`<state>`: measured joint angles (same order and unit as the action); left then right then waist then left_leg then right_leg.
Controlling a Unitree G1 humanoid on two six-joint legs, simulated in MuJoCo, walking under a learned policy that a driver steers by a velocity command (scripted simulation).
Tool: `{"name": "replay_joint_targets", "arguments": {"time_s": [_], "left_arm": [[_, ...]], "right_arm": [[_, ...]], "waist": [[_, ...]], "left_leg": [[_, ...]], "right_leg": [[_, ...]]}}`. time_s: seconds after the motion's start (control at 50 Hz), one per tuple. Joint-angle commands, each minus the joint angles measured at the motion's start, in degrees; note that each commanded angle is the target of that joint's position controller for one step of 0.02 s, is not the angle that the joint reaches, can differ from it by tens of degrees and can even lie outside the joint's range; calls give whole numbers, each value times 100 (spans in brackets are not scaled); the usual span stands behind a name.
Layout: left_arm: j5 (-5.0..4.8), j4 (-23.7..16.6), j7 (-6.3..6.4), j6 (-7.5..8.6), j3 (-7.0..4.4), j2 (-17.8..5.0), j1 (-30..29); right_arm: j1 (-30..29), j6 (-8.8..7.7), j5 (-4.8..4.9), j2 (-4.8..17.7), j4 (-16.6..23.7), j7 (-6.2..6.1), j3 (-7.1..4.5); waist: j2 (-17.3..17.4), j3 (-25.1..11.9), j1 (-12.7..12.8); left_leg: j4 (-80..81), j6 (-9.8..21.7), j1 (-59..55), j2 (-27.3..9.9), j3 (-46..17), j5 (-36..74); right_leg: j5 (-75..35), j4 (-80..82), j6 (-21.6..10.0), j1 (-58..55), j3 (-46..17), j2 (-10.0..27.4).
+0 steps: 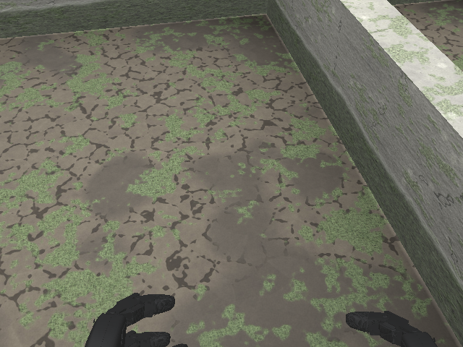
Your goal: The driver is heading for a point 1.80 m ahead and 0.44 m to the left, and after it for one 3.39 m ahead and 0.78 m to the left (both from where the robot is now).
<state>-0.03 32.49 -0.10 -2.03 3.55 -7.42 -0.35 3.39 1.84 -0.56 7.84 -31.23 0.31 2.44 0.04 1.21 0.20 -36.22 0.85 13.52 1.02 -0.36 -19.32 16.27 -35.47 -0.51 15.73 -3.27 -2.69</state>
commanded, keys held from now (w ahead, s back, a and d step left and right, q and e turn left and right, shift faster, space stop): w+shift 1.00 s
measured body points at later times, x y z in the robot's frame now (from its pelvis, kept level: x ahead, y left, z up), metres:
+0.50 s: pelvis +0.00 +0.00 +0.00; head -0.01 +0.00 +0.45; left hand +0.24 +0.18 -0.05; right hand +0.23 -0.18 -0.05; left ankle +0.01 +0.11 -0.73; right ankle +0.03 -0.11 -0.73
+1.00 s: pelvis +0.00 +0.00 +0.00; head -0.01 +0.00 +0.45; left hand +0.24 +0.18 -0.04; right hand +0.23 -0.18 -0.05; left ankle +0.00 +0.11 -0.73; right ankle +0.03 -0.11 -0.73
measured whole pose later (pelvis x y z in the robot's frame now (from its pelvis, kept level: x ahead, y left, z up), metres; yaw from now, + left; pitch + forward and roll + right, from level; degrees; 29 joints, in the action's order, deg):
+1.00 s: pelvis +0.00 +0.00 +0.00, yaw +0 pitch -3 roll +0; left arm 0.1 32.2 -0.2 -1.7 3.5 -7.4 0.0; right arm 2.9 1.6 -0.6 7.4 -30.9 0.6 2.8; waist -0.1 1.1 0.1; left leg -36.2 0.7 13.9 1.0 -0.6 -19.2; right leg 16.2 -35.6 -0.6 16.2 -2.3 -2.2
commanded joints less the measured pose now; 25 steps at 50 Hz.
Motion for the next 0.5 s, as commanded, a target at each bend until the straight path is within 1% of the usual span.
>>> {"name": "replay_joint_targets", "arguments": {"time_s": [0.02, 0.5], "left_arm": [[-2, -616, 16, 111, -92, -298, -782], [3, -637, 26, 113, -87, -250, -724]], "right_arm": [[-666, -110, -1, 325, 590, -13, -98], [-686, -101, -3, 283, 564, -13, -84]], "waist": [[-12, -595, -2], [0, -603, 1]], "left_leg": [[568, -23, -316, -354, -373, 649], [545, -24, -268, -339, -390, 644]], "right_leg": [[-647, 612, -13, 172, -224, 380], [-607, 581, -10, 183, -164, 396]]}}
